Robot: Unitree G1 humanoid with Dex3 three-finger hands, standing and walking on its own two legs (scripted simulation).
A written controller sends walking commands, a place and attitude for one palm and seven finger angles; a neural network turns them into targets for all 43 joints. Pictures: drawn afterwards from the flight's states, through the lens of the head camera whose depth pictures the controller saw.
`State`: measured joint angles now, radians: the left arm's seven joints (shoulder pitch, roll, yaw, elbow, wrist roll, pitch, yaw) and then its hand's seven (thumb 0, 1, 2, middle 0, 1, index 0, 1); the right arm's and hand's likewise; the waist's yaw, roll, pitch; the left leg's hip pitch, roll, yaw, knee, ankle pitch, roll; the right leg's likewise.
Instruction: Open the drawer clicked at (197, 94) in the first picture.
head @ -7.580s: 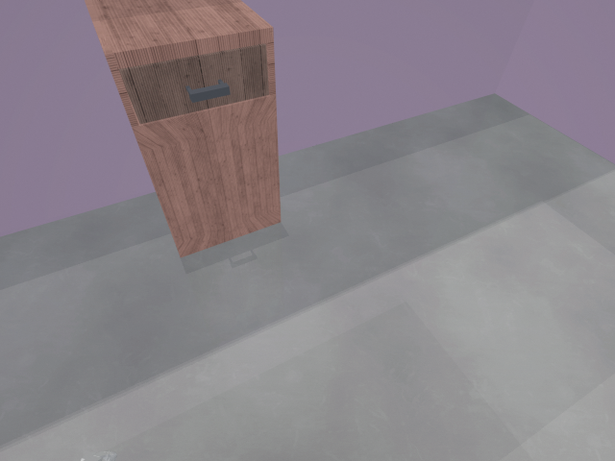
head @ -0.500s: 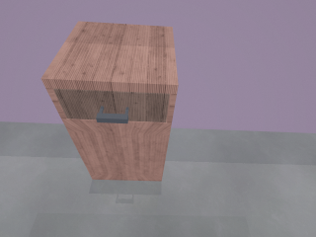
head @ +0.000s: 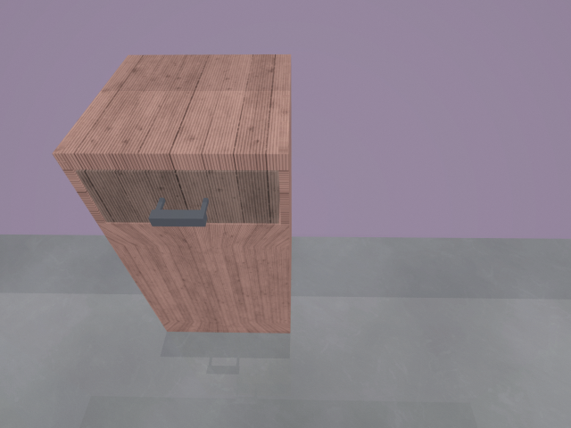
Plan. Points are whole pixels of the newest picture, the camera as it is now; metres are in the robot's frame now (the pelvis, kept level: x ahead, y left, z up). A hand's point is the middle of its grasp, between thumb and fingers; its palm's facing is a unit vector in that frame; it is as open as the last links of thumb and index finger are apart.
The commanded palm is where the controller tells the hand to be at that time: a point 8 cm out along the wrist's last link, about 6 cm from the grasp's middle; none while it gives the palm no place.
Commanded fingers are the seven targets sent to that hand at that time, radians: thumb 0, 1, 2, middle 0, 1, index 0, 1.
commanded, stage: come to a stop and stand still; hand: left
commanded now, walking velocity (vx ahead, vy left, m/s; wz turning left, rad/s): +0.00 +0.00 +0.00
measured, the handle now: (181, 210) +0.55 +0.25 -0.06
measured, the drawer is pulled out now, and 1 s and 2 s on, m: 0.00 0.00 0.00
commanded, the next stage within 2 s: look again from close up in 0.64 s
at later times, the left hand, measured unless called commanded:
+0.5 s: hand out of the picture +0.02 +0.16 -0.18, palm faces +0.07 -0.98 -0.20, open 7.4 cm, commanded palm none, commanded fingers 0.00 0.90 0.90 -0.20 -0.30 -0.20 -0.30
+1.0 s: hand out of the picture +0.05 +0.22 -0.19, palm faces +0.00 -0.98 -0.21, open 7.4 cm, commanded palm none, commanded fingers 0.00 0.90 0.90 -0.20 -0.30 -0.20 -0.30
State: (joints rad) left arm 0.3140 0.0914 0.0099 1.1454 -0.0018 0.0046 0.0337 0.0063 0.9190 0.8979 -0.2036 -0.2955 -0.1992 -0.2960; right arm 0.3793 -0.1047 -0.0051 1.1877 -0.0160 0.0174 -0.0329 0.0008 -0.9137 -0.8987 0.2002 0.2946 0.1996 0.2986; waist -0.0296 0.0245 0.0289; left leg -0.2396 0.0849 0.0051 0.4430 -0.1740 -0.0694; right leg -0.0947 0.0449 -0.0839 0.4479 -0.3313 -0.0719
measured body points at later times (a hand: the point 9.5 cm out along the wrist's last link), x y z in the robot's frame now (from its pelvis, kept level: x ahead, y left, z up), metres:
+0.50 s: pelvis +0.04 +0.00 +0.00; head +0.05 -0.01 +0.45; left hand +0.02 +0.21 -0.16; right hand +0.06 -0.23 -0.17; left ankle +0.04 +0.17 -0.74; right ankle -0.05 -0.07 -0.74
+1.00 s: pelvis +0.03 +0.04 -0.01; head +0.03 +0.05 +0.44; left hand +0.05 +0.27 -0.17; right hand +0.05 -0.19 -0.16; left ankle +0.05 +0.12 -0.74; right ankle -0.02 -0.07 -0.72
